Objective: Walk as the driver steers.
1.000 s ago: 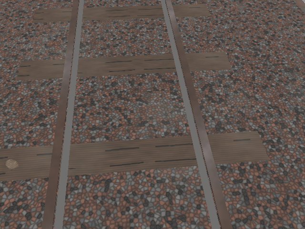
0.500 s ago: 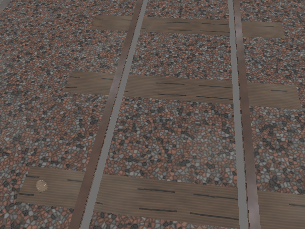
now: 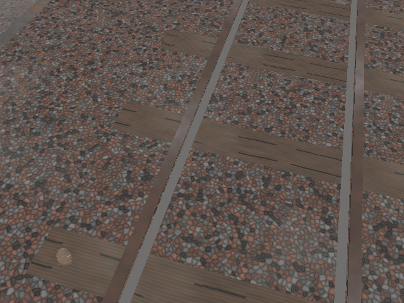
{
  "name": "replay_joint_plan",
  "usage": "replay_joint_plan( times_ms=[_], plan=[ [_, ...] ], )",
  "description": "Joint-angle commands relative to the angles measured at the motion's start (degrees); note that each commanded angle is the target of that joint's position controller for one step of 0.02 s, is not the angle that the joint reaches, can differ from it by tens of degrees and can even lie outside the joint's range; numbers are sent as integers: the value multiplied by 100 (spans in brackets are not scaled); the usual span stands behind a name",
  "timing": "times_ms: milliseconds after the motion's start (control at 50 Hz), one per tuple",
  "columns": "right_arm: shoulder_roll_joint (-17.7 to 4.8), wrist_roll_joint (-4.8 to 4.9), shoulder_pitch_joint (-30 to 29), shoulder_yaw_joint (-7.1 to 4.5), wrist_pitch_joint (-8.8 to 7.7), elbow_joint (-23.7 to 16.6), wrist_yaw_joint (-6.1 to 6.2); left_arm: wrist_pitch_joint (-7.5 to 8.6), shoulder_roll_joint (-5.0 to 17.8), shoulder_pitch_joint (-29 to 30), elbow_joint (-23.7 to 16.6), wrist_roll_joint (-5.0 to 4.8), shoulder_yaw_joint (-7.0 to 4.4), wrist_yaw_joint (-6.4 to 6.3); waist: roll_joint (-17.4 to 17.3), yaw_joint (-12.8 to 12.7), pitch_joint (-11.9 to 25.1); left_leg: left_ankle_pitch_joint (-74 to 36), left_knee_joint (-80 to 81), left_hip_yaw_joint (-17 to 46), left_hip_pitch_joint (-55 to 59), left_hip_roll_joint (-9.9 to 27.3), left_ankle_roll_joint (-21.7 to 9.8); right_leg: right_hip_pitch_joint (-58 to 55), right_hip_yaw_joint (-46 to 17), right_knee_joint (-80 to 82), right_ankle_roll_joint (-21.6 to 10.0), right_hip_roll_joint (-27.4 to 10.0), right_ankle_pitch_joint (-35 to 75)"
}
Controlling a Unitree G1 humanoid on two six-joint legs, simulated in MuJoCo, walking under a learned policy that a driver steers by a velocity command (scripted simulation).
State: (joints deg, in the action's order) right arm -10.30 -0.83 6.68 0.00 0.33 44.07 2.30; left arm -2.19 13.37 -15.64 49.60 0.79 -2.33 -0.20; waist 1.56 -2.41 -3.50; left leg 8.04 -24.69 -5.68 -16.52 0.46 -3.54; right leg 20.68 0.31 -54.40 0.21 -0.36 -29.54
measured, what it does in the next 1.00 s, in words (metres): steps on the spot, turning right: right foot, then left foot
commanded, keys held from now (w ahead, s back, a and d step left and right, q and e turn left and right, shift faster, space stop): e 0.54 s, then no key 0.46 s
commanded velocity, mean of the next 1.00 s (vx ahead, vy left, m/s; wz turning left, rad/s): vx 0.01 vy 0.00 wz -0.37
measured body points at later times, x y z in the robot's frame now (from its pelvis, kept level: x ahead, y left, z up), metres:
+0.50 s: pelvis -0.02 -0.03 +0.00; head +0.00 -0.07 +0.45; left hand +0.15 +0.21 -0.10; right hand +0.01 -0.33 -0.13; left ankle +0.02 +0.11 -0.67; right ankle -0.03 -0.11 -0.74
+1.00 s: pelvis -0.02 +0.01 +0.00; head +0.01 +0.01 +0.45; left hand +0.18 +0.21 -0.14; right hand -0.01 -0.27 -0.11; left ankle +0.02 +0.09 -0.74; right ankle -0.10 -0.10 -0.73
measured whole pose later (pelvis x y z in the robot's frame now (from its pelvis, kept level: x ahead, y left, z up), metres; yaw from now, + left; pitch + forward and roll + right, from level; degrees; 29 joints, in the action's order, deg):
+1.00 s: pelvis -0.02 +0.01 +0.00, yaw -24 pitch -1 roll -1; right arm -12.7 -1.0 10.8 -0.3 0.5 45.4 1.3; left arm -3.5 15.4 -11.7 47.8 0.2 -2.4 -0.3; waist 1.9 0.2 -3.0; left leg 12.8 -25.1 0.2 -11.6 -1.9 -2.8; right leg 11.2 -4.2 -32.8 1.4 2.3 -22.2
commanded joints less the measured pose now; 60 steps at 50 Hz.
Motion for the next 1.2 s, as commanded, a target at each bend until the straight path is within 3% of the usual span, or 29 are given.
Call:
replay_joint_plan(
  times_ms=[20, 80, 140, 200, 220, 240, 260, 280, 300, 320, 360, 400, 540, 640, 700, 720, 740, 760, 780, 820, 840, 900, 980, 1020, 1040, 1060, 1080, 1100, 1200],
  plan=[
    [-924, -27, 108, -298, -16, -222, 69, -80, 439, -450, -201, 15, -180, 2, -763, 64, 657, -1357, 873, 782, 433, 1489, -927, 83, 54, -301, 93, -52, 229],
    [-938, -84, 128, -341, 23, -163, 41, -155, 377, -156, -398, 34, -164, 73, -1000, 178, 539, -302, 907, 676, 272, 1514, -915, 33, 183, 323, 36, -102, 387],
    [-1093, -105, 172, -416, 54, -123, -11, -160, 433, -70, -563, 19, -172, 144, -1015, 226, 657, -98, 770, 699, 269, 1713, -918, -231, 307, 842, -89, -99, 406],
    [-1283, -42, 22, -497, 103, -129, -20, -97, 462, -436, -560, 9, -186, 196, -780, -38, 727, 138, 244, 408, -125, 1676, -494, -1117, 460, 2119, -365, 34, 1043],
    [-1209, -56, 177, -511, 143, -67, -42, -45, 615, -538, -537, 50, -223, 190, -266, -61, 543, 686, -365, 108, -510, 1457, -100, -1364, -5, 2920, -484, -61, 1329],
    [-833, -75, 471, -444, 201, -126, -98, 17, 1152, -460, -675, 118, -321, 125, 1326, 94, 339, 2034, -1935, -526, -1430, 698, 415, -1457, -2040, 4020, -780, -1429, 1499],
    [-828, -49, -58, -407, 264, -464, -18, 1, 1828, -518, -767, 104, -496, 67, 1598, -123, -98, 2843, -2702, 45, -2039, -136, 552, -690, -3279, 4306, -1542, -2301, 2470],
    [-892, -48, -262, -404, 296, -489, -5, -10, 1600, -507, -711, 120, -484, -2, 954, -77, -155, 2436, -3375, 569, -1866, 55, 523, -489, -2887, 4259, -1653, -2022, 2302],
    [-946, 13, -124, -433, 285, -404, -40, -11, 1307, -136, -761, 46, -395, -34, 645, 168, -178, 1843, -3475, 717, -1779, 113, 482, -419, -2310, 4167, -1465, -1579, 2011],
    [-1014, 16, 61, -462, 235, -280, -75, -21, 1171, 266, -867, 33, -355, -29, 512, 344, -107, 1420, -3460, 735, -1732, 92, 449, -551, -1937, 4074, -1240, -1188, 2028],
    [-1111, -114, 390, -511, 196, -107, -140, 26, 994, 388, -981, -34, -314, -12, 503, 362, 332, 1140, -3743, 681, -1673, 0, 470, -1085, -1635, 3805, -1205, -927, 3122],
    [-1021, -72, 392, -494, 199, -142, -158, 72, 1025, 138, -951, -70, -335, 18, 301, 284, 548, 1142, -3732, 720, -1731, -17, 538, -1483, -1671, 3653, -1250, -945, 3632],
    [-1007, -9, 54, -428, 215, -406, -81, 38, 1217, -262, -947, -3, -424, -13, 553, -35, 503, 1485, -2548, 840, -1665, -99, 610, -1791, -2334, 3489, -1457, -993, 3358],
    [-989, 59, 293, -375, 165, -424, -47, 16, 1178, 66, -1015, 62, -388, 25, 598, 48, 651, 1615, -1777, 706, -589, -226, 423, -1247, -2410, 3289, -1332, -901, 3872],
    [-902, 72, 689, -332, 110, -348, -19, -22, 1127, 382, -1006, 10, -343, 15, 512, 315, 653, 1014, -426, 593, 386, -296, 265, -869, -2449, 3060, -1028, -712, 3828],
    [-890, 29, 838, -318, 60, -308, 9, -21, 1036, 456, -1010, -38, -300, -6, 364, 421, 631, 394, 433, 717, 935, -162, 195, -538, -2403, 2926, -767, -530, 3237],
    [-1192, -77, 757, -345, 1, -374, 51, 9, 732, 303, -1035, -41, -205, -12, -413, 279, 643, 529, 1063, 1717, 1259, 764, 23, -140, -2001, 2386, -432, -115, 2120],
    [-1680, -75, 336, -402, -15, -553, 22, 31, 570, 54, -1064, -68, -164, -35, -1320, 50, 499, -478, 1307, 3055, 1171, 1885, -477, 447, -1047, 1796, -196, 893, 411],
    [-1536, -77, 476, -392, -18, -460, -22, -12, 959, 142, -956, 48, -265, -66, -1175, 235, 531, -789, 1114, 3094, 522, 2133, -1045, 14, -878, 864, -130, 690, -314],
    [-1059, -14, 83, -244, -59, -454, -75, -43, 911, 111, -774, 7, -281, -20, -779, 29, 230, -779, 1073, 2282, 267, 1481, -903, -124, -948, 343, -41, 566, 212],
    [-1020, -25, -9, -223, -70, -451, -63, -54, 858, 76, -710, 12, -268, 10, -946, 1, 259, -966, 1005, 1945, 393, 1204, -734, -132, -879, 319, 14, 564, 406],
    [-1047, -11, 260, -220, -73, -277, -51, -72, 662, 134, -569, 1, -167, 45, -1000, 149, 412, -1851, 669, 1555, 976, 966, -674, -209, -574, 1002, 182, 474, 384],
    [-1160, -26, 537, -264, -12, -40, -90, -83, 553, 306, -408, -88, -69, -43, -1118, 319, 512, -1966, 380, 1678, 1264, 945, -656, -731, -193, 2569, 121, 360, 731],
    [-1165, 4, 512, -275, 2, 47, -88, -21, 566, 135, -229, -48, -38, -103, -912, 174, 513, -1833, 248, 1650, 923, 857, -366, -1507, -295, 3786, 14, 208, 2082],
    [-1085, 11, 563, -253, -33, 49, -101, 39, 744, 155, -200, 23, -56, -137, -689, 222, 638, -1430, 262, 1677, 618, 811, -161, -1955, -711, 3790, -51, -122, 2449],
    [-1012, 42, 672, -245, -66, 26, -135, 87, 1040, 310, -183, 54, -99, -147, -166, 448, 592, -827, 317, 1401, 438, 487, -15, -1902, -1086, 3428, -186, -491, 3055],
    [-928, 50, 573, -221, -54, 139, -137, 111, 863, 454, -82, -9, -60, -105, 165, 417, 447, -185, 546, 1177, 738, 275, 38, -1379, -1034, 3365, -296, -499, 2823],
    [-1007, 20, 437, -240, -31, 221, -119, 147, 678, 487, -55, -6, -3, -83, 103, 314, 296, -114, 486, 1164, 865, 263, 68, -1196, -1016, 3454, -284, -448, 2556],
    [-973, 18, 539, -243, -19, 602, -128, 206, 684, 308, 366, -13, 47, -158, 124, 304, 186, -402, 488, 1194, 956, 362, 45, -1157, -980, 3668, -259, -375, 2357]
  ],
)
Keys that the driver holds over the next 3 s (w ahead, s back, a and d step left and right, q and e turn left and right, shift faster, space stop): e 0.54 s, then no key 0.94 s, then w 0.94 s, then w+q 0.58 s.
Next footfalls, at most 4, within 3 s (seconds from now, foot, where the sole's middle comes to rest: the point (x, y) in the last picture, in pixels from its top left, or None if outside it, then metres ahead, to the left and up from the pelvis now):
0.24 right None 0.01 -0.11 -0.78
0.74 left None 0.06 0.07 -0.78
1.04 right None -0.06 -0.11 -0.78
2.24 right None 0.36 -0.21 -0.78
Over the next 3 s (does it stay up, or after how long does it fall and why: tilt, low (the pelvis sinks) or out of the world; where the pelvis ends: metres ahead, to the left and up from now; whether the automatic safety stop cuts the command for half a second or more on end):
stays up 0.65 -0.20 0.00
